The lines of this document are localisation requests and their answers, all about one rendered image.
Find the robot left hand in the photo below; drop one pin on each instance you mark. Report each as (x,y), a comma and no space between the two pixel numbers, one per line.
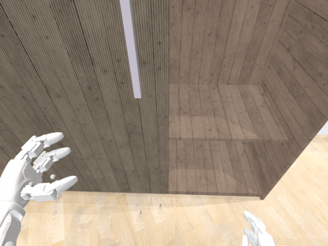
(18,173)

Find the handle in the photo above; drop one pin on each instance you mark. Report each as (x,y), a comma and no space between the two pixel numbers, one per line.
(127,18)

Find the robot left forearm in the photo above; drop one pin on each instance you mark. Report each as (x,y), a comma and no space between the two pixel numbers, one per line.
(11,215)

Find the robot right hand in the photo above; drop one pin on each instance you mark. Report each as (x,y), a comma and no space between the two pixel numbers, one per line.
(259,237)

